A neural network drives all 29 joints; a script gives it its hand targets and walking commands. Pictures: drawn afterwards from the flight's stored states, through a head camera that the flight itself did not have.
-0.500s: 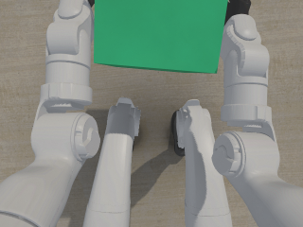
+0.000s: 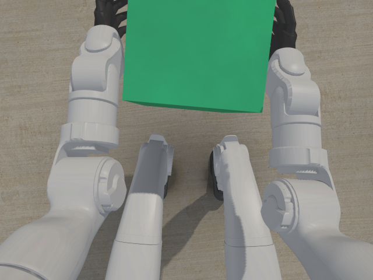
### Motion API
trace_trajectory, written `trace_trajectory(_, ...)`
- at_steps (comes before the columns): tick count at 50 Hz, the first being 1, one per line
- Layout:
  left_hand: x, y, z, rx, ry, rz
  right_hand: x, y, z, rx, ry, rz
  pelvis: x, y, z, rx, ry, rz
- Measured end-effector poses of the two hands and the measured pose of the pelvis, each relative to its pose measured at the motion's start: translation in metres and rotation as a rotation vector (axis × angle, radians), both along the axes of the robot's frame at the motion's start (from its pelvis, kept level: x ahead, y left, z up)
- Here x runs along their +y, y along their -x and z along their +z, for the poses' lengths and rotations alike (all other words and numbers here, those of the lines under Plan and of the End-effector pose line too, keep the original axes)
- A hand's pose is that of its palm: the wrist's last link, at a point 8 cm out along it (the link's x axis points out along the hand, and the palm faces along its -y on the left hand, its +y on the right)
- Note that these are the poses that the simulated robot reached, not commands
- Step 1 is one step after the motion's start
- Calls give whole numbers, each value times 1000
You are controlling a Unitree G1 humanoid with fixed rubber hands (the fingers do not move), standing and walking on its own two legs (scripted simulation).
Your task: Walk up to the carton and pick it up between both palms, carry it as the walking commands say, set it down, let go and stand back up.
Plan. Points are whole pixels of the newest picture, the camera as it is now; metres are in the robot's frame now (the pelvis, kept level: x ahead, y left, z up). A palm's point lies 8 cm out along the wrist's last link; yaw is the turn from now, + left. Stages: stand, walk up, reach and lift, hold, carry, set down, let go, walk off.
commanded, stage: reach and lift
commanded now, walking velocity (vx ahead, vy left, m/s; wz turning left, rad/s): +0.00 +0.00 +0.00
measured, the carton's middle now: (192, 53) +0.50 +0.01 -0.11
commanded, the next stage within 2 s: none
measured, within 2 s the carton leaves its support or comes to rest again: neither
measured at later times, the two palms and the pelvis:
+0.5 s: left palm (93, 19) +0.49 +0.15 +0.02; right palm (310, 39) +0.47 -0.14 +0.02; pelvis +0.01 -0.01 +0.06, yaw +0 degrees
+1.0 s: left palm out of the picture +0.47 +0.15 +0.14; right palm out of the picture +0.45 -0.14 +0.13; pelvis +0.10 +0.01 +0.15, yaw +1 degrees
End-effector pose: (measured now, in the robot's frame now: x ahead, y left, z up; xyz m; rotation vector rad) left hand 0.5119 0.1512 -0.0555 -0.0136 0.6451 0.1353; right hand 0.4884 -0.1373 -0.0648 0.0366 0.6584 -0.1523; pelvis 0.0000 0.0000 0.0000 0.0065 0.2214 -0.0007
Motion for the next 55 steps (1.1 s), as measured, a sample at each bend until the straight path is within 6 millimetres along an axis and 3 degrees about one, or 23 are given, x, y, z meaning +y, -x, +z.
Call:
trace_trajectory(28, -5, 26, 91, 5, 3, 9, -6, 20, 97, 7, 9, 14, -9, -15, 71, -80, -11, -4)
trace_trajectory(36, 1, 34, 136, 54, -9, 5, 0, 29, 138, 56, -6, 11, -6, -48, 94, 56, 2, 11)
trace_trajectory(43, 4, 36, 180, 55, 2, 3, 3, 33, 180, 58, -26, 1, -1, -79, 123, 35, 14, 23)
trace_trajectory(48, 4, 38, 195, 56, -1, -1, 2, 36, 194, 60, -31, 3, 4, -96, 141, 12, 10, 16)
trace_trajectory(55, 2, 46, 201, 70, 3, 0, 0, 43, 200, 75, -24, 10, 9, -114, 162, -14, 9, 6)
